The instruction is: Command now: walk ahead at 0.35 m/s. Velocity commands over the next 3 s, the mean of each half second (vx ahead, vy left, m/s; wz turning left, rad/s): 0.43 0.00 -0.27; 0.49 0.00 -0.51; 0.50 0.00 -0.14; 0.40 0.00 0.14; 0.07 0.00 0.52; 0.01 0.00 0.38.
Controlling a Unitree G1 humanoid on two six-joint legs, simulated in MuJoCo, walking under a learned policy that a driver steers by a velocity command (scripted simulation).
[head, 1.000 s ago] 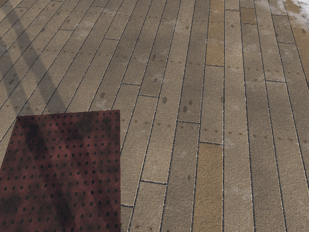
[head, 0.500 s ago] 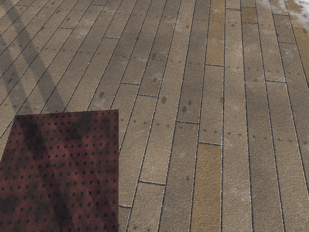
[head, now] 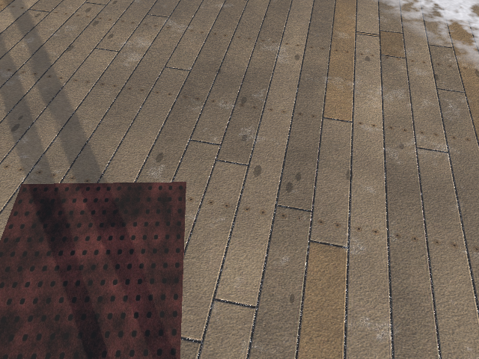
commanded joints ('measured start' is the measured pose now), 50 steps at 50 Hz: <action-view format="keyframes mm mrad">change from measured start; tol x32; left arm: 1 -105 87 16 -71 -1 -26 -4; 18 -481 12 -13 -275 4 -23 -68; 25 -2 228 77 -161 25 -31 -39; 50 21 227 43 -222 5 -70 -2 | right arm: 1 232 -37 -21 36 7 -28 -6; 50 -263 -200 -35 -369 0 -35 14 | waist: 1 -134 28 166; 50 -24 -65 0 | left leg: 1 333 -2 -32 -202 38 7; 3 421 386 -697 -509 -405 132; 22 338 241 126 -90 1287 4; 24 196 223 131 336 1031 11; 26 -379 -69 -47 951 -163 -22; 45 -473 38 -52 77 366 -98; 50 -72 -43 -34 -92 282 -4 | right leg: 1 -416 -120 125 -27 -233 -114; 5 -677 -58 14 679 -47 -74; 23 -116 110 -180 174 175 -187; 26 399 -350 789 -118 -15 -464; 33 -121 -138 278 -227 444 -268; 50 168 -127 277 23 1021 -114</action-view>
